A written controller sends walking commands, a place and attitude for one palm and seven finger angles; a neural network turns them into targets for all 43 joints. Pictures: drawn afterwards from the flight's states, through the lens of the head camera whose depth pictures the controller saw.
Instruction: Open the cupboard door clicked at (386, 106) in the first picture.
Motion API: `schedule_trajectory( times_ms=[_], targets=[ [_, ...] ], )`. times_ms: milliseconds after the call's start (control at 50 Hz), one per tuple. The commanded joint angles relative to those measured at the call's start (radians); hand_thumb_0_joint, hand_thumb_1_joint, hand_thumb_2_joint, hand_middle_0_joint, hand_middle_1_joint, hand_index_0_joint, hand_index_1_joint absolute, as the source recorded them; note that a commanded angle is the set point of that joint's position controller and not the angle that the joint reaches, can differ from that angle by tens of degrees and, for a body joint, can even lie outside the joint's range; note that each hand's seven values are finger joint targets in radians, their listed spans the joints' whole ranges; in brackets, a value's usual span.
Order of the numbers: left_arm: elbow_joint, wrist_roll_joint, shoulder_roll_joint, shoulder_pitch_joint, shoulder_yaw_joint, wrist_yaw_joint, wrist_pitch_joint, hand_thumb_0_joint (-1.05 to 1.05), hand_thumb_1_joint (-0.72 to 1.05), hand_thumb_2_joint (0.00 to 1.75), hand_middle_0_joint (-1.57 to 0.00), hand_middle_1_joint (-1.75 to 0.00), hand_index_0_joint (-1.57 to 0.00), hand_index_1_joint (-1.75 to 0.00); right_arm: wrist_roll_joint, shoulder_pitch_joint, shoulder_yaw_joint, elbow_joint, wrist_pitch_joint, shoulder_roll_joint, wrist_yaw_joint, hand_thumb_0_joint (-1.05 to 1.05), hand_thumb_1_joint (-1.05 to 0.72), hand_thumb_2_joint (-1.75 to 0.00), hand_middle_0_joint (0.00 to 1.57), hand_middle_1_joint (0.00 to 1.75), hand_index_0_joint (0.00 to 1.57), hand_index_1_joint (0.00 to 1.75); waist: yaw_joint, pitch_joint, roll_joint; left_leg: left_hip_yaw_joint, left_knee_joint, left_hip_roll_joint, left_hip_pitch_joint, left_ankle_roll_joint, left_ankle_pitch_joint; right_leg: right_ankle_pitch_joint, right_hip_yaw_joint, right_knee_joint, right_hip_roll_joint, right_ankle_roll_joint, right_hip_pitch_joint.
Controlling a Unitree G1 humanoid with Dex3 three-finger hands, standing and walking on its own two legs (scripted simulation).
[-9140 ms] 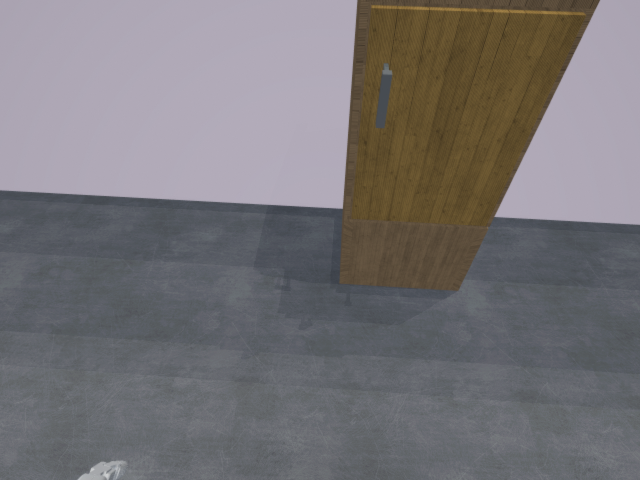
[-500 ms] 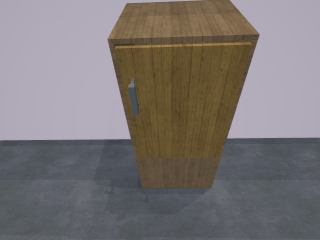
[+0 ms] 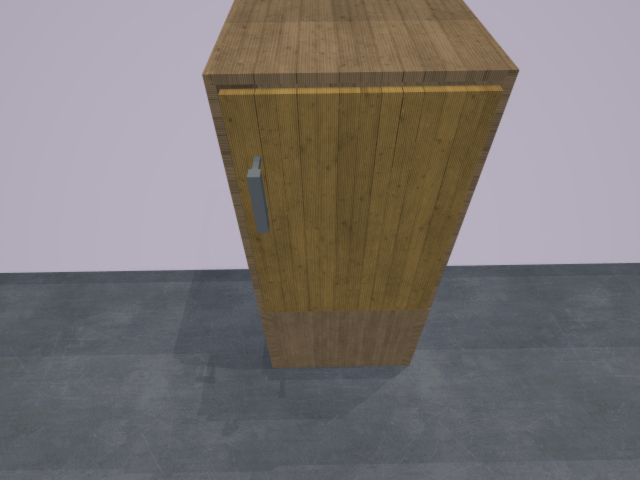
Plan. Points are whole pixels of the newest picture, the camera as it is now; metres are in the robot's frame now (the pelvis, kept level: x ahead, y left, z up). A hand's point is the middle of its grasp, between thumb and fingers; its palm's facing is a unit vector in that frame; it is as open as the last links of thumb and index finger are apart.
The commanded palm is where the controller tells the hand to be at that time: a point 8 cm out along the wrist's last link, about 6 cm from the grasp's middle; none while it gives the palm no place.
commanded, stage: look again from close up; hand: left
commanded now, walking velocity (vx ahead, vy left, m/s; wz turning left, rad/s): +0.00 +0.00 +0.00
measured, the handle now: (260, 195) +0.55 +0.13 +0.04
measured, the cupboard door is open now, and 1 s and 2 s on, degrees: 0 0 0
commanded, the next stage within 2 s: raise the hand with hooked fingers in 0.40 s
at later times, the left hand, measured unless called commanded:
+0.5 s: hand out of the picture +0.04 +0.15 -0.17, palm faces +0.02 -0.98 -0.20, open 7.3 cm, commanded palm +0.13 +0.20 -0.07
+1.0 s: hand (190, 448) +0.17 +0.17 -0.05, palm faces +0.16 -0.99 -0.03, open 9.0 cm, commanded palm +0.17 +0.23 -0.03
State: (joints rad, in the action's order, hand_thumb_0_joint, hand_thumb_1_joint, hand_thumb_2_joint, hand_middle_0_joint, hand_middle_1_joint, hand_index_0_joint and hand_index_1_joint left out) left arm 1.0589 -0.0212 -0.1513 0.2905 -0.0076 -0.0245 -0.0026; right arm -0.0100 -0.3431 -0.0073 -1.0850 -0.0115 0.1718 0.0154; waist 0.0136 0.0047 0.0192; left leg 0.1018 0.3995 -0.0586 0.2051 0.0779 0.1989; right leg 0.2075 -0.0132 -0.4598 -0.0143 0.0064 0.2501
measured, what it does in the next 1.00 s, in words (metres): lowers itself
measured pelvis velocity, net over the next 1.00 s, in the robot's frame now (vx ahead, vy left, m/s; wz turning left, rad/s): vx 0.01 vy -0.05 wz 0.07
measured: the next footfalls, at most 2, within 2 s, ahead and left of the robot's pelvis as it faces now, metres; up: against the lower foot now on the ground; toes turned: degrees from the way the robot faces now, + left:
none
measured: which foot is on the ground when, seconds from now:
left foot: down 0.00-1.00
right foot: down 0.00-1.00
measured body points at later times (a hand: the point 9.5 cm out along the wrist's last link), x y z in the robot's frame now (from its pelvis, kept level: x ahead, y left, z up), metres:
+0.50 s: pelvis +0.04 -0.02 +0.00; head +0.05 -0.03 +0.45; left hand +0.04 +0.20 -0.15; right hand +0.05 -0.24 -0.16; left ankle +0.01 +0.07 -0.74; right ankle +0.02 -0.12 -0.74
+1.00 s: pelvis +0.01 -0.05 -0.08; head +0.06 -0.04 +0.37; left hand +0.16 +0.23 -0.04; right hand +0.27 -0.28 -0.11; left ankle +0.01 +0.07 -0.74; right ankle +0.02 -0.12 -0.74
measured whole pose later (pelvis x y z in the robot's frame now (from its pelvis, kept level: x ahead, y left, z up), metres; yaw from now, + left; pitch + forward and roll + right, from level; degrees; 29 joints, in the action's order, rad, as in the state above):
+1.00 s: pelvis +0.01 -0.05 -0.08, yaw +4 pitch +13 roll -1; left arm 0.10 0.30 -0.20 0.46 0.23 0.35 -0.49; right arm 0.02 -0.14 0.05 -0.49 -0.22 0.27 0.04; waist -0.05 -0.14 -0.02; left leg -0.01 1.11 0.01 0.80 0.00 0.53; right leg 0.53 -0.13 -1.08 0.02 0.09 0.78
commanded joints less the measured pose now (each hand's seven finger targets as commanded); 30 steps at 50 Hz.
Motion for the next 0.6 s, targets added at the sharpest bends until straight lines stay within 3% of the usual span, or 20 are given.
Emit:
schedule_trajectory(
  times_ms=[0, 60, 260, 460, 480, 500, 520, 540, 560, 580],
  targets=[
    [-0.024, 0.008, -0.093, 0.04, 0.009, -0.011, -0.024, 0.0, 0.9, 0.9, -0.2, -0.3, -0.2, -0.3, -0.002, -0.014, 0.009, 0.035, -0.026, 0.097, 0.011, 0.0, -0.9, -0.9, 0.2, 0.3, 0.2, 0.3, -0.007, 0.037, -0.029, -0.184, -0.125, 0.171, 0.05, -0.027, 0.053, -0.025, 0.109, 0.07, -0.084, 0.048, -0.033],
    [-0.016, 0.008, -0.092, 0.036, 0.007, -0.012, -0.026, 0.0, 0.9, 0.9, -0.2, -0.3, -0.2, -0.3, 0.0, -0.015, 0.007, 0.024, -0.03, 0.089, 0.013, 0.0, -0.9, -0.9, 0.2, 0.3, 0.2, 0.3, -0.006, 0.033, -0.018, -0.169, -0.101, 0.17, 0.022, -0.029, -0.037, -0.07, 0.111, 0.073, -0.087, 0.046, -0.036],
    [0.0, 0.009, -0.094, 0.036, 0.006, -0.014, -0.028, 0.0, 0.9, 0.9, -0.2, -0.3, -0.2, -0.3, 0.0, 0.006, 0.004, -0.002, -0.033, 0.088, 0.018, 0.0, -0.9, -0.9, 0.2, 0.3, 0.2, 0.3, -0.006, 0.025, -0.035, -0.151, -0.078, 0.172, -0.033, -0.032, -0.138, -0.142, 0.11, 0.076, -0.089, 0.042, -0.051],
    [0.01, 0.009, -0.095, 0.043, 0.006, -0.014, -0.029, 0.0, 0.9, 0.9, -0.2, -0.3, -0.2, -0.3, 0.0, 0.022, 0.004, -0.015, -0.032, 0.087, 0.022, 0.0, -0.9, -0.9, 0.2, 0.3, 0.2, 0.3, -0.007, 0.031, -0.027, -0.141, -0.075, 0.174, -0.062, -0.037, -0.172, -0.183, 0.11, 0.087, -0.091, 0.045, -0.064],
    [0.052, 0.0, -0.119, 0.137, 0.012, -0.056, -0.044, 0.0, 0.9, 0.9, -0.2, -0.3, -0.2, -0.3, 0.012, 0.113, 0.011, 0.053, -0.031, 0.113, 0.011, 0.0, -0.9, -0.9, 0.2, 0.3, 0.2, 0.3, -0.052, 0.055, -0.134, -0.105, 0.134, 0.192, 0.022, -0.062, -0.189, -0.504, 0.133, 0.084, -0.144, -0.003, -0.068],
    [-1.467, 0.206, -0.384, -0.632, 0.176, -0.045, -0.254, 0.0, 0.88, 0.89, -0.2, -0.32, -0.2, -0.32, 0.061, 0.077, 0.045, 0.409, -0.161, 0.283, 0.055, 0.0, -0.9, -0.9, 0.2, 0.3, 0.2, 0.3, 0.085, -0.437, 0.048, -0.134, 0.015, 0.056, -0.224, -0.05, -0.246, -0.354, 0.068, -0.009, -0.031, 0.023, -0.123],
    [-1.257, 0.13, -0.281, -0.208, 0.131, -0.079, -0.214, 0.0, 0.85, 0.88, -0.2, -0.33, -0.2, -0.33, 0.044, 0.177, 0.019, 0.376, -0.247, 0.198, 0.085, 0.0, -0.9, -0.9, 0.2, 0.3, 0.2, 0.3, -0.024, -0.405, 0.254, -0.104, 0.014, 0.089, -0.264, -0.052, -0.372, -0.151, 0.034, -0.044, 0.007, 0.049, -0.085],
    [-1.06, 0.163, -0.063, 0.073, 0.02, -0.106, -0.083, 0.0, 0.83, 0.87, -0.21, -0.34, -0.21, -0.34, 0.053, 0.153, 0.037, 0.368, -0.267, 0.154, 0.075, 0.0, -0.9, -0.9, 0.2, 0.3, 0.2, 0.3, 0.003, -0.235, 0.238, -0.129, 0.002, 0.102, -0.151, -0.093, -0.336, 0.006, -0.023, -0.063, 0.004, 0.032, 0.008],
    [-1.052, 0.193, 0.0, 0.043, 0.004, -0.093, -0.082, 0.0, 0.81, 0.86, -0.21, -0.36, -0.21, -0.36, 0.059, 0.132, 0.032, 0.354, -0.271, 0.167, 0.071, 0.0, -0.9, -0.9, 0.2, 0.3, 0.2, 0.3, 0.027, -0.084, 0.088, -0.142, 0.021, 0.101, -0.068, -0.084, -0.229, 0.004, -0.053, -0.053, 0.009, 0.023, 0.076],
    [-1.077, 0.203, -0.053, -0.038, 0.045, -0.077, -0.136, 0.0, 0.78, 0.85, -0.21, -0.37, -0.21, -0.37, 0.052, 0.162, 0.05, 0.414, -0.284, 0.208, 0.063, 0.0, -0.9, -0.9, 0.2, 0.3, 0.2, 0.3, 0.048, 0.021, 0.03, -0.156, 0.073, 0.087, 0.021, -0.07, -0.109, 0.016, -0.062, -0.036, 0.008, 0.019, 0.149]
  ],
)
